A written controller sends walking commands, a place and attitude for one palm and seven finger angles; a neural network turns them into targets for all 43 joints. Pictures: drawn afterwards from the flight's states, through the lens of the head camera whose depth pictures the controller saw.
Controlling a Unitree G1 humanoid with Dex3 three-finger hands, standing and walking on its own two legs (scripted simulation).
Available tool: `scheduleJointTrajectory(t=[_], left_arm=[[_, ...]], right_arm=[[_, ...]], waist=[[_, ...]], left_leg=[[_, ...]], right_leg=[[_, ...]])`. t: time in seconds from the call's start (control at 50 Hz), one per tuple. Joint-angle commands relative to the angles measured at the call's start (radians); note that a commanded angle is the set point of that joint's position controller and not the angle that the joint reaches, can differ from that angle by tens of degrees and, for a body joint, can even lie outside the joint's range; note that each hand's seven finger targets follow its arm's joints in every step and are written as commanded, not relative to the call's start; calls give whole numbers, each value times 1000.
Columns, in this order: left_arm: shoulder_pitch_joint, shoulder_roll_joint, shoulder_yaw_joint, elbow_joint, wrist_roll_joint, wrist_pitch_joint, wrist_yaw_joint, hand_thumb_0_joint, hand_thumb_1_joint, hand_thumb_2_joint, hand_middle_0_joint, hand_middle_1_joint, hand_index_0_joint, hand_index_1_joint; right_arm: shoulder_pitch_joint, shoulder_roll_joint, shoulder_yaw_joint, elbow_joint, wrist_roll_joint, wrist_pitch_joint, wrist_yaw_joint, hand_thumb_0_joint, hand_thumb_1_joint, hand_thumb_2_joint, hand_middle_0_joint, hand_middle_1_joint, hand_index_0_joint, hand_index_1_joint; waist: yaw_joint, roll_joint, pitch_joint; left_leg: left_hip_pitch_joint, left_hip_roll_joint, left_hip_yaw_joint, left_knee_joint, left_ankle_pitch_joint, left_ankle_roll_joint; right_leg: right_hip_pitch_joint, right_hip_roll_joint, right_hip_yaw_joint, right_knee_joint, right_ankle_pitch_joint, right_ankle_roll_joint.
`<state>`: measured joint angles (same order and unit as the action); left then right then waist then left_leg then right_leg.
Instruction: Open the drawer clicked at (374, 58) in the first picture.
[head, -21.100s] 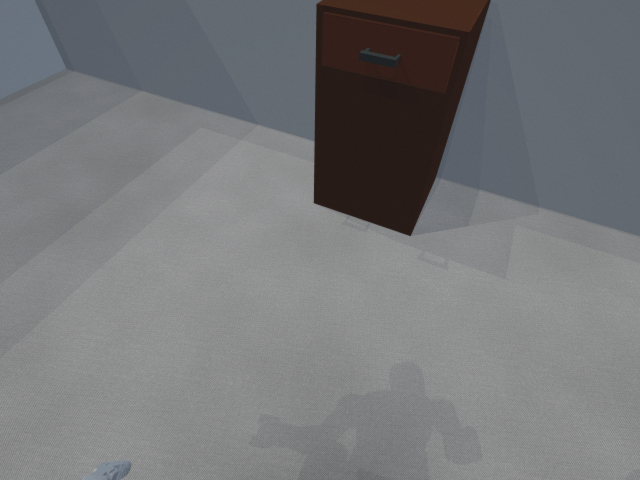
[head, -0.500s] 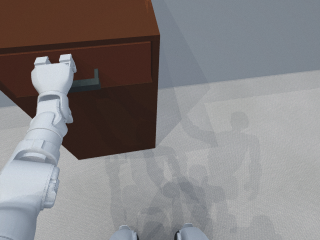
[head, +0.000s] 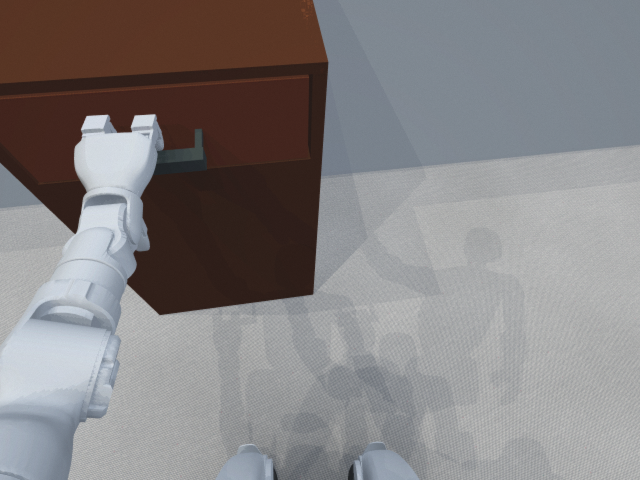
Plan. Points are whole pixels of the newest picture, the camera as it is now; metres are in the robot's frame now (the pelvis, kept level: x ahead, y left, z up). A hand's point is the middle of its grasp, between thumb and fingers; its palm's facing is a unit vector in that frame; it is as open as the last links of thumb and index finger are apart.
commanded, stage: lower the fingers behind the handle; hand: left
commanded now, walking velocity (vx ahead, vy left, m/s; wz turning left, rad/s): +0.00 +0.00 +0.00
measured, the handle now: (162, 150) +0.55 +0.20 +0.02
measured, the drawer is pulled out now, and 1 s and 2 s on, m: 0.00 0.00 0.06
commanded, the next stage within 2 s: close the thumb around the handle in 0.46 s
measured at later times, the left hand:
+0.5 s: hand (138, 194) +0.49 +0.24 +0.00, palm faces -0.05 +0.01 -1.00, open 13.9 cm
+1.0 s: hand (138, 192) +0.50 +0.24 +0.00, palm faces -0.06 +0.01 -1.00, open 8.7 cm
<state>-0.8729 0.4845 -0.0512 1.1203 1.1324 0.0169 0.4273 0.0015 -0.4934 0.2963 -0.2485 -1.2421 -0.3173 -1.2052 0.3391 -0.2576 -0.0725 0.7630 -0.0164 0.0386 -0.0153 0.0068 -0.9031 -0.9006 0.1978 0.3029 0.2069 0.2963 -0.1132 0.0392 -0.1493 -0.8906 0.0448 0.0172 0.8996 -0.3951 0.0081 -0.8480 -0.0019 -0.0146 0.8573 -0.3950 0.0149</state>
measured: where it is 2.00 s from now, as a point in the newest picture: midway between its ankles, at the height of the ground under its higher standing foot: outside the picture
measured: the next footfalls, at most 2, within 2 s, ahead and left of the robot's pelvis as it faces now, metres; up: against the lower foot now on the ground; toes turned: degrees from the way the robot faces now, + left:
none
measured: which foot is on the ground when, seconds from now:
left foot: down 0.00-1.00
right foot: down 0.00-1.00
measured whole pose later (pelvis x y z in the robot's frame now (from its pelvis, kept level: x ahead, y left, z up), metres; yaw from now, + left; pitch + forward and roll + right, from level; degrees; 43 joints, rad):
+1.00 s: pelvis +0.01 +0.00 +0.00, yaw +0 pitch +23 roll -2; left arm -0.84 0.49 -0.02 1.10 1.11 0.02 0.39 0.00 0.26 0.62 -0.36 -1.26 -0.36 -1.29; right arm 0.34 -0.24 -0.07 0.77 -0.03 0.03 -0.02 0.01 -0.90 -0.90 0.20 0.30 0.21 0.30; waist -0.12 0.05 -0.15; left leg -0.90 0.05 0.02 0.92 -0.42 0.01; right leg -0.86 0.00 -0.01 0.87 -0.41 0.02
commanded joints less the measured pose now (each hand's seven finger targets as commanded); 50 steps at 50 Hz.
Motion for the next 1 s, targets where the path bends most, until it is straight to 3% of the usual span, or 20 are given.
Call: scheduleJointTrajectory(t=[0.0, 0.04, 0.08, 0.14, 0.16, 0.2, 0.22, 0.3, 0.34, 0.38, 0.54, 0.6, 0.64, 0.7, 0.76, 0.82, 0.84, 0.92, 0.94, 0.98], left_arm=[[-414, 171, 11, -49, -14, 62, -14, 0, -500, 300, -300, -1200, -300, -1200], [-411, 164, 2, -43, -22, 65, -38, 0, -500, 300, -300, -1200, -300, -1200], [-472, 219, 42, -126, -27, 24, -60, 0, -500, 300, -300, -1200, -300, -1200], [-444, 237, 68, -212, -21, -47, -62, 0, -500, 300, -300, -1200, -300, -1200], [-421, 213, 52, -200, -11, -52, -58, 0, -500, 300, -300, -1200, -300, -1200], [-404, 165, 20, -153, -3, -55, -49, 0, -500, 300, -300, -1200, -300, -1200], [-426, 199, 48, -183, -4, -63, -39, 0, -500, 300, -300, -1200, -300, -1200], [-446, 204, 57, -200, -11, -64, -10, 0, -500, 300, -300, -1200, -300, -1200], [-436, 194, 55, -189, -13, -48, 1, 0, -500, 300, -300, -1200, -300, -1200], [-437, 233, 87, -193, -19, -35, 6, 0, -500, 300, -300, -1200, -300, -1200], [-435, 222, 68, -172, -15, -1, -5, 0, -500, 300, -300, -1200, -300, -1200], [-410, 226, 80, -200, -18, -13, -13, 0, -332, 372, -312, -1218, -312, -1218], [-405, 186, 50, -201, -19, -19, -18, 0, -220, 420, -320, -1230, -320, -1230], [-367, 191, 65, -199, -17, -28, -16, 0, -52, 492, -332, -1248, -332, -1248], [-395, 176, 45, -194, -13, -28, -10, 0, 116, 564, -344, -1266, -344, -1266], [-408, 185, 55, -205, -7, -26, -1, 0, 284, 636, -356, -1284, -356, -1284], [-421, 158, 33, -219, -7, -25, 1, 0, 340, 660, -360, -1290, -360, -1290], [-389, 209, 74, -197, -18, -11, -7, 0, 564, 756, -376, -1314, -376, -1314], [-397, 185, 52, -196, -17, -9, -8, 0, 620, 780, -380, -1320, -380, -1320], [-408, 203, 66, -211, -20, -11, -12, 0, 732, 828, -388, -1332, -388, -1332]], right_arm=[[168, -162, -41, -42, -1, -10, -12, 0, -900, -900, 200, 300, 200, 300], [162, -162, -36, -51, -1, -12, -15, 0, -900, -900, 200, 300, 200, 300], [161, -165, -39, -55, -6, -16, -25, 0, -900, -900, 200, 300, 200, 300], [163, -154, -41, -66, -15, -26, -32, 0, -900, -900, 200, 300, 200, 300], [164, -150, -42, -62, -16, -30, -31, 0, -900, -900, 200, 300, 200, 300], [169, -147, -41, -52, -14, -33, -32, 0, -900, -900, 200, 300, 200, 300], [171, -153, -42, -46, -15, -35, -31, 0, -900, -900, 200, 300, 200, 300], [182, -153, -47, -39, -18, -38, -26, 0, -900, -900, 200, 300, 200, 300], [182, -152, -47, -33, -19, -36, -20, 0, -900, -900, 200, 300, 200, 300], [182, -160, -46, -28, -21, -32, -17, 0, -900, -900, 200, 300, 200, 300], [177, -158, -41, -32, -16, -21, -16, 0, -900, -900, 200, 300, 200, 300], [177, -155, -43, -38, -18, -20, -17, 0, -900, -900, 200, 300, 200, 300], [172, -152, -44, -41, -17, -20, -16, 0, -900, -900, 200, 300, 200, 300], [169, -152, -47, -42, -17, -20, -17, 0, -900, -900, 200, 300, 200, 300], [168, -153, -47, -38, -14, -23, -17, 0, -900, -900, 200, 300, 200, 300], [171, -154, -50, -36, -16, -25, -16, 0, -900, -900, 200, 300, 200, 300], [171, -150, -51, -37, -18, -27, -15, 0, -900, -900, 200, 300, 200, 300], [174, -155, -49, -35, -16, -17, -14, 0, -900, -900, 200, 300, 200, 300], [170, -152, -48, -37, -17, -17, -14, 0, -900, -900, 200, 300, 200, 300], [171, -154, -50, -35, -17, -16, -13, 0, -900, -900, 200, 300, 200, 300]], waist=[[-65, 24, -356], [-61, 21, -346], [-64, 37, -413], [-32, 112, -521], [-38, 118, -503], [-59, 52, -408], [-53, 56, -407], [-52, 79, -467], [-51, 87, -459], [-43, 79, -484], [-46, 75, -448], [-32, 86, -485], [-40, 86, -460], [-31, 72, -447], [-46, 62, -407], [-39, 90, -442], [-45, 93, -452], [-36, 68, -465], [-43, 56, -456], [-42, 72, -468]], left_leg=[[322, -44, 1, -82, 295, 26], [310, -46, -1, -84, 279, 27], [343, -39, -9, -72, 293, 29], [403, -40, -9, -45, 363, 27], [400, -38, -9, -38, 373, 26], [347, -33, -17, -36, 341, 28], [336, -30, -21, -36, 328, 26], [371, -32, -25, -29, 369, 23], [371, -33, -21, -28, 380, 22], [373, -34, -23, -30, 395, 21], [381, -33, -20, -49, 391, 21], [412, -32, -19, -47, 441, 20], [416, -30, -19, -46, 446, 19], [410, -29, -17, -46, 443, 20], [384, -31, -18, -51, 395, 21], [413, -28, -23, -45, 427, 17], [424, -29, -21, -41, 449, 18], [405, -32, -15, -35, 464, 19], [390, -35, -12, -36, 449, 22], [400, -35, -10, -35, 464, 22]], right_leg=[[117, 61, -21, -113, 260, -35], [121, 60, -23, -113, 248, -36], [132, 60, -18, -100, 262, -36], [144, 61, -14, -74, 305, -40], [124, 64, -16, -71, 306, -40], [80, 65, -26, -74, 273, -37], [74, 65, -25, -69, 263, -38], [76, 66, -26, -59, 279, -41], [79, 67, -28, -62, 288, -40], [104, 68, -27, -59, 309, -41], [115, 68, -32, -77, 307, -39], [139, 69, -30, -72, 342, -39], [123, 69, -33, -77, 337, -39], [123, 69, -31, -77, 333, -39], [101, 68, -32, -82, 304, -40], [89, 68, -33, -70, 310, -43], [95, 69, -34, -70, 328, -41], [134, 68, -29, -67, 364, -39], [141, 68, -27, -72, 368, -37], [151, 67, -23, -71, 386, -38]])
